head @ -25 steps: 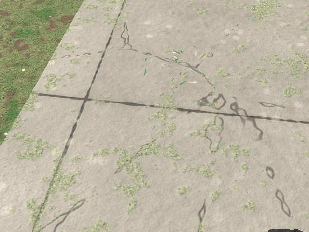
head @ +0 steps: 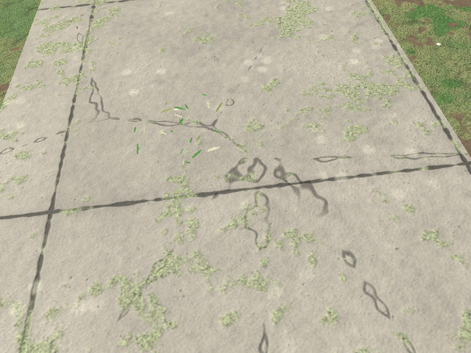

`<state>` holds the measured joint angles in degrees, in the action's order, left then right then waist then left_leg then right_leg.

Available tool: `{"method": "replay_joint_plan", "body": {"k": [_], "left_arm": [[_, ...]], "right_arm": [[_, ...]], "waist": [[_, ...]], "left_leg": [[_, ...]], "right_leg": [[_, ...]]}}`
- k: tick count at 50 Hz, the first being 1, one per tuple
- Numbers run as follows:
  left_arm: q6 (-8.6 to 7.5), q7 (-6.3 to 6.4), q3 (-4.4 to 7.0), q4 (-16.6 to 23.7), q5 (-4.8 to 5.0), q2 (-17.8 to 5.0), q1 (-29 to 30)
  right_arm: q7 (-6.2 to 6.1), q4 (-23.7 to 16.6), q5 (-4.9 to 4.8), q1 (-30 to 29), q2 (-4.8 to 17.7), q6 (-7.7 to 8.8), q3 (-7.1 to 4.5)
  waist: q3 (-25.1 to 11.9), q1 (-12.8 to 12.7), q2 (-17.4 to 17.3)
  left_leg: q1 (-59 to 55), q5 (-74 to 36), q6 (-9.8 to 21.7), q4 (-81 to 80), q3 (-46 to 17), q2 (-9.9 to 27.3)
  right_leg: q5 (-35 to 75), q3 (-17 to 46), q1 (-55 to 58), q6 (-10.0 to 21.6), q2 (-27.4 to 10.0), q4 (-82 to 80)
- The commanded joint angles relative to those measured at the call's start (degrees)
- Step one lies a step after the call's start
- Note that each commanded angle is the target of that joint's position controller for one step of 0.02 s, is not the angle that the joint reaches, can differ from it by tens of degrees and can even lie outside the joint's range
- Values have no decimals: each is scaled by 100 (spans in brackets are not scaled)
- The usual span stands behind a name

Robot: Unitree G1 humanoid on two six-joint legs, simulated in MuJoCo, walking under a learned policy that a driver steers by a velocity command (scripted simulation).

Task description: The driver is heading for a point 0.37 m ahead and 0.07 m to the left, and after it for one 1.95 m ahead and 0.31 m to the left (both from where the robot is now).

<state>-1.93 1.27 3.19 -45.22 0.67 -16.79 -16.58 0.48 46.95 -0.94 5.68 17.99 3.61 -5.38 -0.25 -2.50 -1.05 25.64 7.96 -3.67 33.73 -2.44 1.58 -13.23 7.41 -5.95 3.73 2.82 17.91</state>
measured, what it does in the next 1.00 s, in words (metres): walks ahead, turning left: left foot, then right foot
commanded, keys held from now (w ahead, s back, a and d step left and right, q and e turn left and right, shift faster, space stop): w+q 0.48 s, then w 0.42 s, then w+e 0.10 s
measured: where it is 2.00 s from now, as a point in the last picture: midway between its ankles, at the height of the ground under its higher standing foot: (207, 189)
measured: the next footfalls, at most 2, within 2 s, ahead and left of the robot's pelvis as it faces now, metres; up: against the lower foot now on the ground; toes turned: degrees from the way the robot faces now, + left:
left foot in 0.16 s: +0.16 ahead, +0.15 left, +0.00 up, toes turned +3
right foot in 0.62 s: +0.52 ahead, +0.02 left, +0.00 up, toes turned +18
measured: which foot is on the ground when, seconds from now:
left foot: up 0.00-0.14, down 0.16-0.64, up 0.66-1.00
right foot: down 0.00-0.16, up 0.18-0.60, down 0.62-1.00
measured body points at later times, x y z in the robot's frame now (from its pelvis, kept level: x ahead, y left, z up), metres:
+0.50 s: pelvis +0.23 +0.08 -0.01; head +0.26 +0.11 +0.44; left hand +0.40 +0.37 -0.09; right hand +0.29 -0.20 -0.12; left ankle +0.12 +0.15 -0.75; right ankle +0.45 -0.04 -0.70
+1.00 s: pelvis +0.51 +0.13 -0.01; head +0.54 +0.14 +0.44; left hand +0.42 +0.40 -0.13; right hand +0.79 -0.03 -0.09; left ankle +0.63 +0.33 -0.71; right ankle +0.49 +0.01 -0.75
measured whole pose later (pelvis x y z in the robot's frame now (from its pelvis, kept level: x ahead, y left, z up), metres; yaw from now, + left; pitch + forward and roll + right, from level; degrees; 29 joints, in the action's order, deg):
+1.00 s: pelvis +0.51 +0.13 -0.01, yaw +17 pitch +1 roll -2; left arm -4.7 -0.9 3.2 -48.5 1.2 -16.3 -21.9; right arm 0.9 40.6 -0.3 4.0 16.3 4.3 -1.4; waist 2.2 -6.0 -2.4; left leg 35.2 1.4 -1.1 36.1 -3.6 5.4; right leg -12.4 0.1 -2.4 2.1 3.7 13.5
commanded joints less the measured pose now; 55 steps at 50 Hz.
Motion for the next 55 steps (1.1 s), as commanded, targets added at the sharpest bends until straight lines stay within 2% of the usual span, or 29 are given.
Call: {"method": "replay_joint_plan", "body": {"k": [1,5,7,8,9,10,11,12,14,15,18,22,24,28,30,31,32,33,34,35,36,37,39,41,43,46,51,53,55], "left_arm": [[-89,-44,261,150,-10,-1073,-253],[-80,-85,266,55,7,-1080,-270],[-66,-75,243,87,1,-1029,-107],[-78,-56,182,130,-43,-851,-26],[-146,-36,65,453,-139,-570,43],[-286,-29,36,590,-138,-500,11],[-408,-85,118,604,36,-888,246],[-494,-137,128,620,97,-927,458],[-565,-170,144,666,-87,-843,671],[-556,-187,147,698,-139,-777,673],[-476,-183,111,814,-156,-567,847],[-489,-208,9,1097,-106,-289,1692],[-513,-252,6,1205,-47,-300,2008],[-559,-303,69,1199,-21,-505,1965],[-577,-273,172,1076,-45,-722,1428],[-578,-237,263,915,-59,-889,742],[-568,-199,316,805,-149,-1139,-210],[-507,-252,431,510,-137,-1507,-765],[-500,-295,302,472,-4,-944,-779],[-485,-275,218,528,10,-677,-328],[-453,-268,183,565,-55,-627,27],[-433,-275,152,532,-91,-548,226],[-456,-273,106,486,-140,-440,329],[-485,-272,120,387,-52,-500,279],[-483,-243,174,300,-15,-705,207],[-424,-207,205,204,24,-846,69],[-281,-156,237,-55,119,-989,-496],[-214,-121,260,-94,109,-1051,-521],[-174,-106,205,-90,62,-921,-498]], "right_arm": [[72,-571,-59,-955,383,200,42],[149,-545,-89,-696,479,267,86],[145,-293,-67,50,591,250,21],[120,-88,-83,794,813,245,-83],[108,13,-45,1561,1427,245,-222],[179,110,-73,1873,1456,244,-221],[191,53,-102,1621,1008,261,-87],[176,-58,-39,1367,809,246,-29],[139,-214,21,1108,616,188,54],[108,-251,39,1064,583,164,79],[-21,-294,-11,1106,752,116,35],[-151,-242,-44,1414,856,48,-15],[-180,-178,-73,1698,837,14,-17],[-234,-79,-54,1873,750,-32,-12],[-221,-105,-5,1806,788,-86,-34],[-197,-151,39,1740,716,-114,6],[-179,-309,139,1695,491,-123,112],[-126,-280,6,2720,-135,-49,287],[-118,-175,-88,2582,342,4,239],[-103,-339,-157,1796,722,36,129],[-111,-482,-110,1297,700,66,147],[-97,-565,-12,1022,635,97,135],[-63,-553,9,1136,461,75,142],[-46,-564,27,1140,246,32,211],[-36,-731,100,723,140,35,284],[10,-882,102,94,90,97,343],[104,-1136,27,-626,278,211,291],[119,-1126,19,-507,437,255,222],[66,-878,41,380,723,275,54]], "waist": [[357,-385,912],[421,-194,824],[98,247,716],[-336,596,432],[-928,754,-808],[-1034,760,-1636],[-429,747,-1020],[-58,700,-703],[197,543,-246],[166,442,-320],[212,363,-371],[335,603,-391],[335,718,-383],[321,590,-508],[10,297,-601],[-527,-70,-547],[-1425,-452,-168],[-2303,-67,1722],[-1980,-205,1501],[-959,-279,861],[-450,-170,320],[-52,-36,197],[-29,211,505],[11,286,586],[167,208,518],[277,13,426],[325,-129,448],[254,40,529],[-234,541,486]], "left_leg": [[507,65,183,-277,176,77],[129,238,590,-512,345,46],[-995,97,795,-714,509,-204],[-1995,122,1000,-779,141,-48],[-3404,596,1688,-1212,-1891,1101],[-4261,1597,2272,-1953,-3894,1748],[-4025,2131,2152,-2073,-3728,1757],[-3626,1817,2007,-2097,-3120,1519],[-2965,738,1872,-2211,-2376,1147],[-2722,308,1842,-2280,-2147,1000],[-2244,-730,1842,-2391,-1661,776],[-1519,-1106,1545,-2294,-1186,383],[-1459,-958,1483,-2229,-1348,453],[-2275,-1249,1346,-1819,-1619,860],[-2611,-2791,1232,-1088,-1540,820],[-2473,-3326,1094,-184,-1330,551],[-1585,-2299,963,1316,-1179,224],[547,1483,553,3411,-706,-724],[1252,2423,568,4064,-959,-537],[1539,1997,591,4195,-879,-268],[1423,1567,588,3994,-634,-18],[1370,1321,555,3640,-489,159],[941,1091,518,3193,-402,391],[897,1061,437,2702,-255,488],[1013,662,329,1989,-140,568],[708,-452,284,765,5,456],[223,-996,274,-288,-45,133],[-115,-691,376,-530,-69,78],[-1506,-420,605,-801,71,4]], "right_leg": [[-852,1155,165,874,-1578,-777],[-197,913,320,816,-1728,-608],[1110,465,54,600,-1480,73],[1860,-2,-302,377,-1150,1153],[1150,-658,-1684,-95,-448,3178],[-1681,-467,-3308,-342,109,4438],[-1579,-123,-4028,-246,-249,4958],[-1083,-158,-4137,-168,-470,4966],[-404,-239,-3883,-224,-722,4374],[-203,-264,-3617,-297,-753,4092],[211,-477,-3389,-598,-633,3262],[1542,-598,-2610,-755,-304,1612],[1945,-563,-2285,-733,-183,1239],[1777,-366,-2175,-460,-292,882],[1213,-592,-1528,-185,-148,806],[1327,-652,-501,40,-218,755],[1254,251,1157,444,-1065,1078],[13,2944,3207,1446,-2402,682],[-985,3797,2948,1377,-2488,21],[-983,2894,2087,1134,-2259,-100],[-383,2204,1274,999,-2019,-218],[305,1735,646,981,-1814,-367],[922,1216,114,950,-1540,-612],[1161,885,-146,1047,-1518,-837],[1268,613,-316,1113,-1527,-1051],[1328,135,-490,934,-1275,-1123],[1214,337,-169,721,-1426,-734],[1208,542,51,589,-1551,-431],[1857,354,-144,339,-1214,597]]}}
Velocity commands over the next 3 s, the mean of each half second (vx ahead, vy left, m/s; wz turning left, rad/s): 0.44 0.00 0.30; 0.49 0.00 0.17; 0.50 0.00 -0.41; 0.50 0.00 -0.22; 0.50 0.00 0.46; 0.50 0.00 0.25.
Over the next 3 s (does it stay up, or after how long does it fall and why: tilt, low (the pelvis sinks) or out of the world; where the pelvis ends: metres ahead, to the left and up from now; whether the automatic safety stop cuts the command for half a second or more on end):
stays up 1.61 0.26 0.00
